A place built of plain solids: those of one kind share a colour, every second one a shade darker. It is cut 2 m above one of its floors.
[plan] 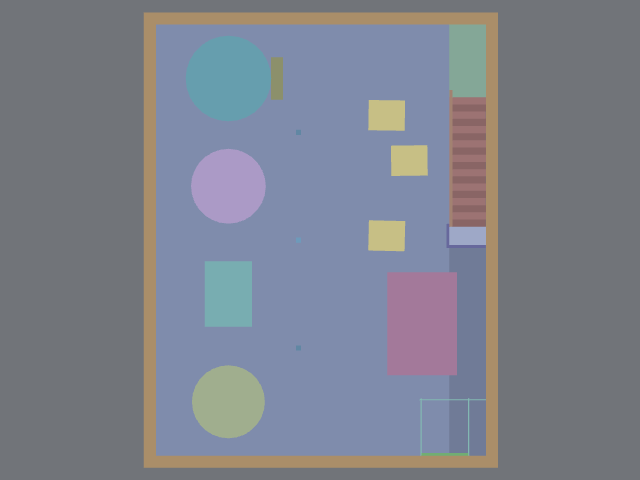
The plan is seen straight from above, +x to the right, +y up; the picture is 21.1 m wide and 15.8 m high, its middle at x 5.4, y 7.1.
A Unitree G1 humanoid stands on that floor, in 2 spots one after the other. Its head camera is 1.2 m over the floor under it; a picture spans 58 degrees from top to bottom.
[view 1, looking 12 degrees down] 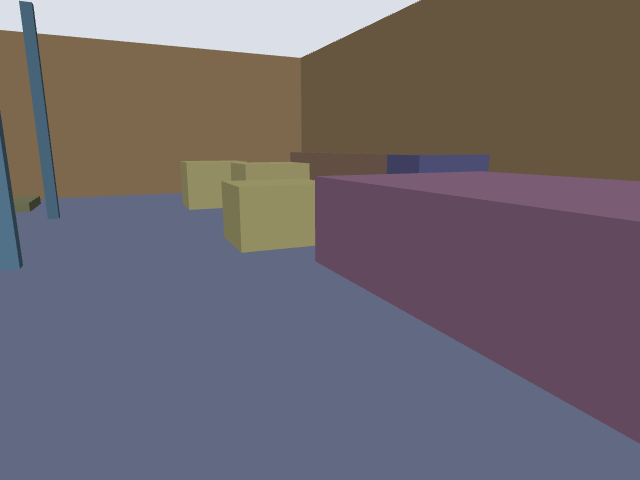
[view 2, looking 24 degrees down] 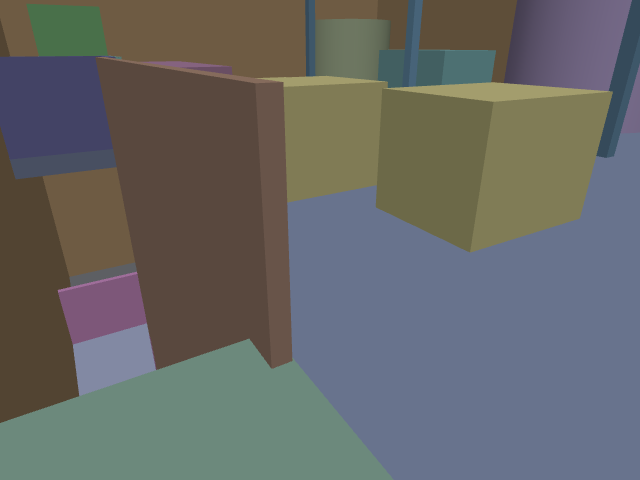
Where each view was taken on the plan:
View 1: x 5.74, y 1.90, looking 65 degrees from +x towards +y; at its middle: cooler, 4.53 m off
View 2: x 10.31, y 13.34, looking -121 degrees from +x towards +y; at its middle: upper_floor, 2.95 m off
